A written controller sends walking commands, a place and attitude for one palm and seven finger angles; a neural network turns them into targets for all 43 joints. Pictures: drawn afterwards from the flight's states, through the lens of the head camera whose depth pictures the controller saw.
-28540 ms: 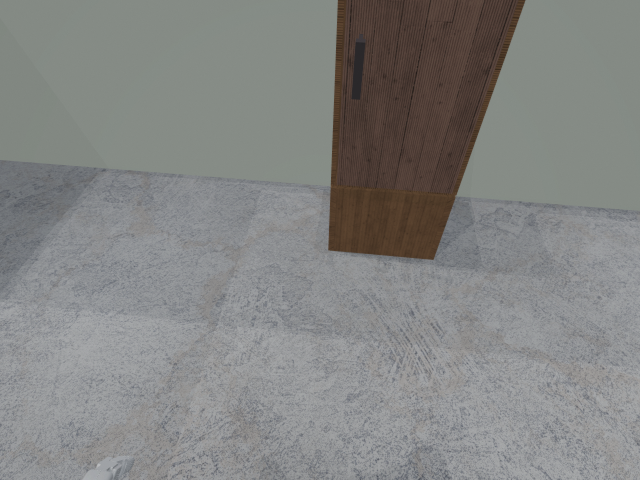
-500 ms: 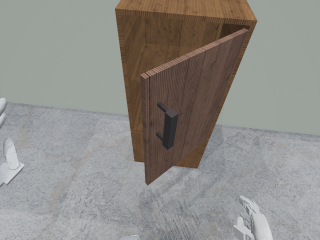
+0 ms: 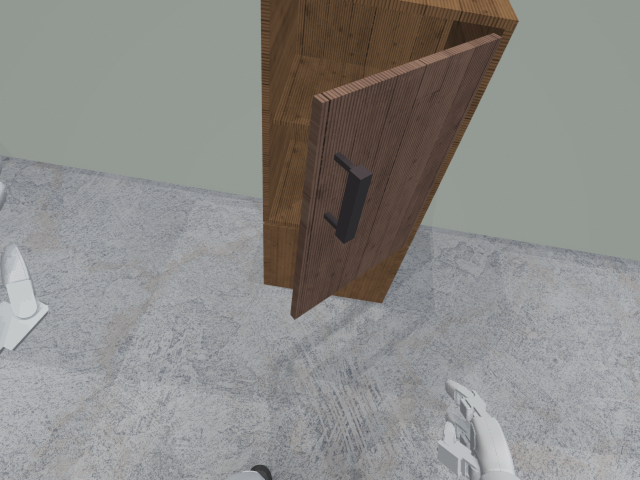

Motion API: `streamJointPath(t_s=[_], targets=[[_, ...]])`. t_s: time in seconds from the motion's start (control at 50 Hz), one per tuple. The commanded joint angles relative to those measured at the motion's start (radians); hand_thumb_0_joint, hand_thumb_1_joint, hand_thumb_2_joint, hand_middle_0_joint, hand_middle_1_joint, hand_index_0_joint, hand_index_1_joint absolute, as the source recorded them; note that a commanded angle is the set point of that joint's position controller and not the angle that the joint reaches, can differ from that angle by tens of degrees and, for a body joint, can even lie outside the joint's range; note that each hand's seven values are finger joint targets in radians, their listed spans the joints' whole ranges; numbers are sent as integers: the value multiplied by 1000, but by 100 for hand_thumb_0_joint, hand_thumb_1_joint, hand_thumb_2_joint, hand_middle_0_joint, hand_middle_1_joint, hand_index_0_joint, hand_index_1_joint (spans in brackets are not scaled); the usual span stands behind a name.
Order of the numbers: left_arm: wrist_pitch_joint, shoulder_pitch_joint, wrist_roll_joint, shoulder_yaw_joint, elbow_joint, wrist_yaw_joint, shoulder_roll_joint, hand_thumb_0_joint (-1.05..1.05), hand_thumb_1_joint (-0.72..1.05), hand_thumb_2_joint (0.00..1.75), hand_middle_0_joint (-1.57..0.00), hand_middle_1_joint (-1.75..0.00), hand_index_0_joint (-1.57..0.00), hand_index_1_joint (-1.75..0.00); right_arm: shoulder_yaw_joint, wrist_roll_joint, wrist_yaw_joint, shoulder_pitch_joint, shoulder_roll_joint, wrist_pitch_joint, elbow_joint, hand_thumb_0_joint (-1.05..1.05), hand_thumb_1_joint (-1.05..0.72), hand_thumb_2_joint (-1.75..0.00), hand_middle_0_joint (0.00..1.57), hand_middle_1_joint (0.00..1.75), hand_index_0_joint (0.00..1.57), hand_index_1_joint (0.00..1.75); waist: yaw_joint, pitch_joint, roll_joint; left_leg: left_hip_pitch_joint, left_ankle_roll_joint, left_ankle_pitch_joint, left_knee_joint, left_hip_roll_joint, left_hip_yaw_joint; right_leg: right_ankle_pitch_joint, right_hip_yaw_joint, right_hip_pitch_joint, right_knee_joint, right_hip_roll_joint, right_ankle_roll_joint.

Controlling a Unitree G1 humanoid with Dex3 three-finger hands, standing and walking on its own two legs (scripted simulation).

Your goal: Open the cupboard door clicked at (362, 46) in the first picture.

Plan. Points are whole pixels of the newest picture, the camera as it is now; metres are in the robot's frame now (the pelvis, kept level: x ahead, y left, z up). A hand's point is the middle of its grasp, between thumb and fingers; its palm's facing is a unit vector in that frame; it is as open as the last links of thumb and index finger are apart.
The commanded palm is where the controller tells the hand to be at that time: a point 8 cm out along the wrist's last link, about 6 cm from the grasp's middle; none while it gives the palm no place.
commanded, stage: stop stepping back and stand still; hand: left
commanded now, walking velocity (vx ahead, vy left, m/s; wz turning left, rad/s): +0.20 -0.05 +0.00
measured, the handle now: (343, 198) +0.51 +0.01 +0.03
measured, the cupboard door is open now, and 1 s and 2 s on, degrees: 46 46 46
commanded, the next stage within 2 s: let the arm hang, fingers relaxed in 0.86 s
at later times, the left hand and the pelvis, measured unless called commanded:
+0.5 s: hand (62, 416) +0.14 +0.22 +0.15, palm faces +0.45 -0.82 -0.37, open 7.4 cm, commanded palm +0.07 +0.26 +0.18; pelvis -0.08 -0.04 -0.02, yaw -2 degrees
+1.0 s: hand out of the picture +0.09 +0.21 +0.12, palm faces +0.33 -0.84 -0.43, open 7.4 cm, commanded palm none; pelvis -0.13 -0.03 +0.00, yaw -1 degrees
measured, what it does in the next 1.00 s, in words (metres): walks backwards: right foot, then left foot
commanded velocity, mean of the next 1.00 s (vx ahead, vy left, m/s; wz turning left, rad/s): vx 0.09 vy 0.04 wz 0.00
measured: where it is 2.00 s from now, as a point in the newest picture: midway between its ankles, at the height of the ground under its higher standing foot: outside the picture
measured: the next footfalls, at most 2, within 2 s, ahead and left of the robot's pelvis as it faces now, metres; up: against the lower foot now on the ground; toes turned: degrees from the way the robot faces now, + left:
right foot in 0.16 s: -0.10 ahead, -0.11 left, +0.00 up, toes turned -1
left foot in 0.40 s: -0.01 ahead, +0.07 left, +0.00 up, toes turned +3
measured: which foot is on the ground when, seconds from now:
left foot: down 0.00-0.16, up 0.18-0.38, down 0.40-0.62, up 0.64-0.84, down 0.86-1.00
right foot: up 0.00-0.14, down 0.16-1.00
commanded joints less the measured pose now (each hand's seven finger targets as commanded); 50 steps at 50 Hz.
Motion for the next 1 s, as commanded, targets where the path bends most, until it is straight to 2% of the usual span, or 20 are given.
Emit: streamJointPath(t_s=[0.0, 0.08, 0.14, 0.16, 0.22, 0.3, 0.36, 0.4, 0.44, 0.48, 0.54, 0.56, 0.6, 0.62, 0.72, 0.8, 0.86, 0.92, 0.94, 0.98], targets=[[-38, 61, -22, 132, -146, 19, 166, 0, 90, 90, -20, -30, -20, -30, -61, 3, -24, -38, -191, -32, -145, 0, -90, -90, 20, 30, 20, 30, -25, -206, 264, 216, 42, -375, -324, 161, -213, -56, -74, 71, -232, 22, -25], [-36, 154, -39, 170, -127, 12, 204, 0, 90, 90, -20, -30, -20, -30, -48, 4, -28, -42, -182, -1, -172, 0, -90, -90, 20, 30, 20, 30, -14, -212, 279, 144, -66, -415, -271, 31, -57, 33, -150, 315, -692, 33, -76], [-59, 149, -35, 236, -167, 12, 303, 0, 90, 90, -20, -30, -20, -30, -31, -3, -21, -50, -169, 40, -162, 0, -90, -90, 20, 30, 20, 30, -2, -194, -92, 141, -62, -228, 309, -68, -14, 271, 214, 67, -854, -333, -178], [-68, 103, -34, 242, -178, 19, 318, 0, 90, 90, -20, -30, -20, -30, -24, -3, -21, -53, -180, 34, -162, 0, -90, -90, 20, 30, 20, 30, 2, -182, -104, -23, -58, -267, 426, -58, -36, 493, 239, 143, -800, -393, -198], [-53, 64, -16, 161, -23, 10, 208, 0, 90, 90, -20, -30, -20, -30, -43, 34, -28, -18, -199, 11, -140, 0, -90, -90, 20, 30, 20, 30, -25, -142, -158, -182, -50, -204, 446, -49, -29, 925, 128, 334, -640, -300, -95], [-66, -116, 11, 88, 103, 11, 180, 0, 90, 90, -20, -30, -20, -30, -35, 26, -56, -27, -203, -4, -113, 0, -90, -90, 20, 30, 20, 30, -15, -37, -61, -12, -9, -199, 226, -72, 50, 847, 115, 242, -615, -295, -108], [-72, -167, 16, 57, 125, 12, 164, 0, 90, 90, -20, -30, -20, -30, -51, 25, -64, 2, -219, -16, -100, 0, -90, -90, 20, 30, 20, 30, -28, -72, -59, 194, 32, -117, 41, -99, 54, 846, 76, 198, -493, -249, -41], [-85, -163, 13, 60, 61, 12, 172, 0, 90, 90, -20, -30, -20, -30, -63, 28, -58, 11, -248, -13, -127, 0, -90, -90, 20, 30, 20, 30, -32, -132, 64, 373, 100, 138, 43, 18, -102, 760, 31, 67, -322, -150, 35], [-93, -87, 17, 101, 28, 20, 197, 0, 90, 90, -20, -30, -20, -30, -58, 24, -46, 32, -230, -22, -132, 0, -90, -90, 20, 30, 20, 30, -17, -161, 186, 448, 187, 404, 50, 149, -281, 292, 7, -78, -198, -78, 39], [-87, -62, 20, 105, -67, 7, 211, 0, 90, 90, -20, -30, -20, -30, -52, 3, -36, -17, -215, -34, -131, 0, -90, -90, 20, 30, 20, 30, -12, -92, 186, 168, 163, 111, -131, 186, -335, -76, 0, 68, -207, -75, -21], [-85, 28, 15, 201, -72, 21, 254, 0, 90, 90, -20, -30, -20, -30, -51, 18, -42, -26, -217, -33, -158, 0, -90, -90, 20, 30, 20, 30, 4, -34, 191, -62, 70, -311, -148, 92, -157, 107, -56, 282, -479, -75, -44], [-89, 64, 18, 194, -42, 19, 234, 0, 90, 90, -20, -30, -20, -30, -46, 18, -43, -31, -201, -24, -169, 0, -90, -90, 20, 30, 20, 30, -2, -23, 149, -115, 29, -351, -75, 38, -96, 167, -9, 314, -578, -98, -60], [-97, 79, 11, 182, -10, 12, 213, 0, 90, 90, -20, -30, -20, -30, -57, 15, -33, -14, -189, -6, -169, 0, -90, -90, 20, 30, 20, 30, -19, -35, -67, -84, -37, -317, 286, -79, -23, 18, 381, 168, -812, -312, -167], [-97, 74, 2, 168, 13, 12, 189, 0, 90, 90, -20, -30, -20, -30, -69, 22, -30, -9, -195, -2, -154, 0, -90, -90, 20, 30, 20, 30, -11, -5, -137, -101, -47, -321, 470, -87, -53, 124, 465, 119, -850, -374, -176], [-109, -42, 21, 93, 156, 12, 135, 0, 90, 90, -20, -30, -20, -30, -38, 22, -47, 5, -179, -16, -113, 0, -90, -90, 20, 30, 20, 30, -26, -71, -66, -29, -39, -241, 308, -42, -36, 629, 153, 260, -669, -268, -145], [-87, -126, 24, 26, 127, 11, 109, 0, 90, 90, -20, -30, -20, -30, -45, 18, -62, -16, -198, -43, -107, 0, -90, -90, 20, 30, 20, 30, -7, -85, -65, 194, -4, -108, 20, -68, -9, 567, 113, 226, -665, -207, -59], [-85, -115, 24, 44, -12, 15, 144, 0, 90, 90, -20, -30, -20, -30, -59, 20, -60, -29, -223, -42, -136, 0, -90, -90, 20, 30, 20, 30, 12, -144, 0, 312, 20, 134, -25, 21, -81, 544, 83, 217, -622, -147, 6], [-86, -52, 30, 110, -104, 17, 202, 0, 90, 90, -20, -30, -20, -30, -45, 16, -52, -23, -201, -32, -153, 0, -90, -90, 20, 30, 20, 30, 0, -189, 132, 303, 2, 289, 6, 1, -65, 687, 55, 272, -582, -129, -28], [50, -80, 91, -354, 794, -109, -31, 0, 90, 90, -20, -30, -20, -30, -92, 30, 30, -67, -309, -66, 98, 0, -90, -90, 20, 30, 20, 30, -66, -86, 99, 246, 5, 459, 93, 23, -104, 679, -29, 120, -431, -147, -57], [168, -76, 91, -304, 828, -154, -29, 0, 90, 90, -20, -30, -20, -30, -98, 22, 27, 11, -344, 50, 84, 0, -90, -90, 20, 30, 20, 30, -18, -107, 143, 152, 44, 362, 39, 84, -137, 425, 6, 152, -423, -125, -68]])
